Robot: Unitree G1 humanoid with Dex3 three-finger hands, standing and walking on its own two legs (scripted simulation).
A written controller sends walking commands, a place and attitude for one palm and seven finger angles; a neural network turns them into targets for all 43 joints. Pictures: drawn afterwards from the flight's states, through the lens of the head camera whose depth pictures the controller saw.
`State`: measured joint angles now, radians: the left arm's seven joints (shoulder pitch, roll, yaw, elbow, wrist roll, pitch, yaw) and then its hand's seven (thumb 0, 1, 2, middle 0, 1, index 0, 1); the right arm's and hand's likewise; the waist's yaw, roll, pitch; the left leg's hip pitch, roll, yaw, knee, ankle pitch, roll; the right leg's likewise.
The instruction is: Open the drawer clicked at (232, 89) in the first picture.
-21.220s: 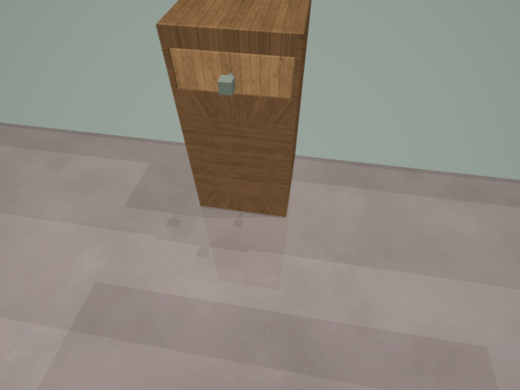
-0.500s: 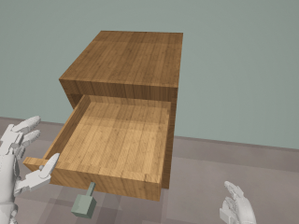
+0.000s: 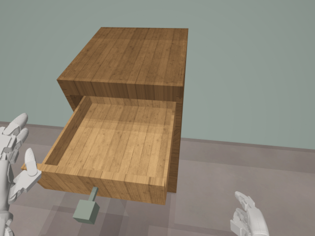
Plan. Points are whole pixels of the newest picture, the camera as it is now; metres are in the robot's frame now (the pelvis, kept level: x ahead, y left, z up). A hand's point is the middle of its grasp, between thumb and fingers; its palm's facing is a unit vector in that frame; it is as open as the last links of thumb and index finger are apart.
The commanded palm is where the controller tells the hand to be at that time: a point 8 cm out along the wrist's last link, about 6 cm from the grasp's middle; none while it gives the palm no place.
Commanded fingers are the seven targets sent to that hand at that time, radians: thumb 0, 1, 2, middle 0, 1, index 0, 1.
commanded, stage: step back with the hand held close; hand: left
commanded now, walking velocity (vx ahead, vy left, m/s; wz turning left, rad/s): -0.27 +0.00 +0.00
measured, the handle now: (90, 203) +0.20 +0.21 -0.04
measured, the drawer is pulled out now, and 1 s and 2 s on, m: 0.30 0.30 0.30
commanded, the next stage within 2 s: stop stepping back and stand still in 1.24 s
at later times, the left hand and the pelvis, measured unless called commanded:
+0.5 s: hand (18, 197) +0.14 +0.26 +0.15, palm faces +0.31 -0.80 -0.51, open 7.4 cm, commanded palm +0.08 +0.30 +0.17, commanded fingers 0.00 0.90 0.90 -0.20 -0.30 -0.20 -0.30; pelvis -0.05 +0.02 -0.01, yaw -1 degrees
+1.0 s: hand (14, 233) +0.09 +0.23 +0.16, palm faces +0.26 -0.84 -0.48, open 7.4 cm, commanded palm +0.02 +0.28 +0.17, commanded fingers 0.00 0.90 0.90 -0.20 -0.30 -0.20 -0.30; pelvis -0.13 +0.01 -0.02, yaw -3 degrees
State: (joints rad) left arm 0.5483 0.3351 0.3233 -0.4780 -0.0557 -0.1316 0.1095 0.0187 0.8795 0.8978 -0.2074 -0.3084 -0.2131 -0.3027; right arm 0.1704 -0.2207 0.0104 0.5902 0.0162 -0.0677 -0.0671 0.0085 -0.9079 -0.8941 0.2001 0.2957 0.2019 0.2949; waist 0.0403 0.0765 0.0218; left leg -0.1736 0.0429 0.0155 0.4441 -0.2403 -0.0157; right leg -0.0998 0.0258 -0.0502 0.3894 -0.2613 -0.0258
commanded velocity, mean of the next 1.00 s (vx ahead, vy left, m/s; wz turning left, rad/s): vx -0.31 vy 0.00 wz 0.02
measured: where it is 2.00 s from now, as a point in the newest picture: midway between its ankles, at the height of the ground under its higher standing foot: outside the picture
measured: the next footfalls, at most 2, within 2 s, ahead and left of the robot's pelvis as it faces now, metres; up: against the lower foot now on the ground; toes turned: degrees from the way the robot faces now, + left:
right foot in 0.96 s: -0.14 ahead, -0.11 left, +0.00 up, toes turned -4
right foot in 1.46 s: -0.23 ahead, -0.13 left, +0.00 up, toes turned -5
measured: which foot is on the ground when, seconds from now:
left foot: down 0.00-1.00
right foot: down 0.00-0.74, up 0.76-0.94, down 0.96-1.00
